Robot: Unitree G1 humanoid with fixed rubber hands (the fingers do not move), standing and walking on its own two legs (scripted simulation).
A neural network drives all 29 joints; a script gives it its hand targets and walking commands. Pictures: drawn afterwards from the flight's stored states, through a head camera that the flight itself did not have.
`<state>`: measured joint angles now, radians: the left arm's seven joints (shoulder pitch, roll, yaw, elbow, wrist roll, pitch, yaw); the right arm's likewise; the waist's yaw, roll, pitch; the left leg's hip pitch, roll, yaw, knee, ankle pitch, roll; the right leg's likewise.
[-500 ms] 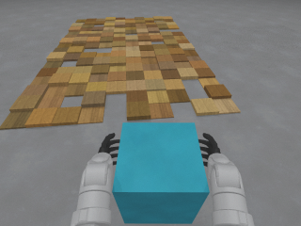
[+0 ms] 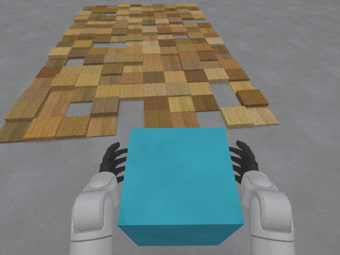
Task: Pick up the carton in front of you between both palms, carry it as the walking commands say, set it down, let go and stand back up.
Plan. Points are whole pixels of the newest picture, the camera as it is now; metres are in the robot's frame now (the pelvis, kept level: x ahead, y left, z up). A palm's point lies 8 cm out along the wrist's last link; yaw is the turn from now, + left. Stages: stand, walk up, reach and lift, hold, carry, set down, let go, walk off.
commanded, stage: carry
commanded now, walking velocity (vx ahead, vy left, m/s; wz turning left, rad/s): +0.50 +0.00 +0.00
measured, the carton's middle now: (177, 191) +0.28 +0.01 +0.02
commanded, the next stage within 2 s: none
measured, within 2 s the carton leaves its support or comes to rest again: neither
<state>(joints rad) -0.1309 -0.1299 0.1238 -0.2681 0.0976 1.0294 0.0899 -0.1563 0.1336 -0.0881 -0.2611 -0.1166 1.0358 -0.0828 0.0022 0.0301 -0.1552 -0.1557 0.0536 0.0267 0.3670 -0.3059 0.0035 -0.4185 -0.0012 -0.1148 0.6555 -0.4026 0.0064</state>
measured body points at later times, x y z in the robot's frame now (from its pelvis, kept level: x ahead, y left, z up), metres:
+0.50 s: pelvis +0.30 +0.03 -0.03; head +0.28 +0.04 +0.42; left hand +0.53 +0.21 +0.06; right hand +0.56 -0.10 +0.07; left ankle +0.43 +0.14 -0.75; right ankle +0.10 -0.09 -0.75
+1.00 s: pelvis +0.63 +0.06 -0.02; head +0.61 +0.07 +0.43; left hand +0.86 +0.23 +0.08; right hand +0.87 -0.08 +0.09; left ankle +0.44 +0.13 -0.75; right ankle +0.79 -0.04 -0.73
